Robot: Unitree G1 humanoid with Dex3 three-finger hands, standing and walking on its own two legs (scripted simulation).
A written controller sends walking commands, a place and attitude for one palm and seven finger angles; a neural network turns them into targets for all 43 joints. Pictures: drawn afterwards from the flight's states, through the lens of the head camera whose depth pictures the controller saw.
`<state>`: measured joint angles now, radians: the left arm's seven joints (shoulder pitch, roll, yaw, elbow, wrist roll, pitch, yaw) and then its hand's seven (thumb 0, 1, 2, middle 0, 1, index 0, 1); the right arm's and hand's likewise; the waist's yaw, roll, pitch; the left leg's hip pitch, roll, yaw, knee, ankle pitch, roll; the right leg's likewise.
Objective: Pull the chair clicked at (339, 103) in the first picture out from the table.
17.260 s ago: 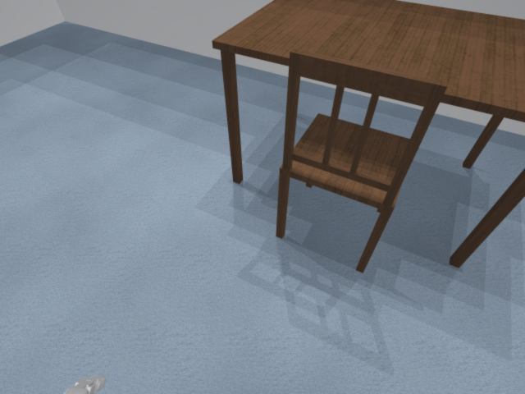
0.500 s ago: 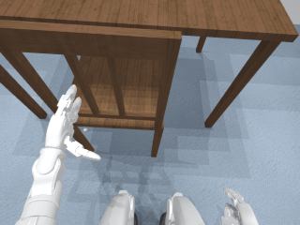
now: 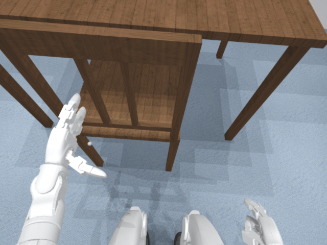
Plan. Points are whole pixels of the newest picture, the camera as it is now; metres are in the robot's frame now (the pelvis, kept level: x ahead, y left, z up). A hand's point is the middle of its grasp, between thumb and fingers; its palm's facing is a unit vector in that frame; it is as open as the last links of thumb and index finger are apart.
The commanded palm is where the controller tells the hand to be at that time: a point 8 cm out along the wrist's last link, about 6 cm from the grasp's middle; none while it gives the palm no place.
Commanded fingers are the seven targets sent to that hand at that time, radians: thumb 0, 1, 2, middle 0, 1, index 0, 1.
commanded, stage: push the fingers through the gap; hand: left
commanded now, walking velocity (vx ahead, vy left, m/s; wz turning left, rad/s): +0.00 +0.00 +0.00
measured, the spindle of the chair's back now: (95, 95) +0.48 +0.21 +0.01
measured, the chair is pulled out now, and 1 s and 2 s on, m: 0.00 0.00 0.00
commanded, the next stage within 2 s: hook a spindle and tug to test in 1.62 s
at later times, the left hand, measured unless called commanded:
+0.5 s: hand (95, 127) +0.38 +0.18 +0.02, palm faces -0.04 -1.00 -0.05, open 16.9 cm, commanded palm +0.37 +0.23 +0.02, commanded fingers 0.00 -0.50 0.30 -0.06 -0.08 -0.06 -0.08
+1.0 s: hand (99, 110) +0.43 +0.19 +0.02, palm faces -0.02 -1.00 -0.05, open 16.9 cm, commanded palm +0.42 +0.23 +0.02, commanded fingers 0.00 -0.50 0.30 -0.06 -0.08 -0.06 -0.08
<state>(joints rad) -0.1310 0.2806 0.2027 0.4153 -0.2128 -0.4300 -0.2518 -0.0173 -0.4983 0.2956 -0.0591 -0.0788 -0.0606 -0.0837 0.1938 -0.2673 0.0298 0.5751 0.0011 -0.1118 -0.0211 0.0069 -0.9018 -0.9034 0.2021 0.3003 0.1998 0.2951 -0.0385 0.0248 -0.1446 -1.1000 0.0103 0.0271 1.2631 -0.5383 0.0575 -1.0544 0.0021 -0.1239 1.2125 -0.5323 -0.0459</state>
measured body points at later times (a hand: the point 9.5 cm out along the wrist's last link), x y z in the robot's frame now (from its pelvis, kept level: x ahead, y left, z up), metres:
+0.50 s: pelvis +0.00 +0.01 +0.00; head +0.12 +0.02 +0.43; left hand +0.38 +0.24 +0.02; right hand +0.13 -0.25 -0.11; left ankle +0.03 +0.08 -0.63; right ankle +0.03 -0.10 -0.63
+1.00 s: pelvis +0.00 +0.00 -0.01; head +0.13 +0.02 +0.42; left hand +0.43 +0.24 +0.02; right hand +0.09 -0.26 -0.12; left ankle +0.03 +0.08 -0.63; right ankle +0.03 -0.10 -0.63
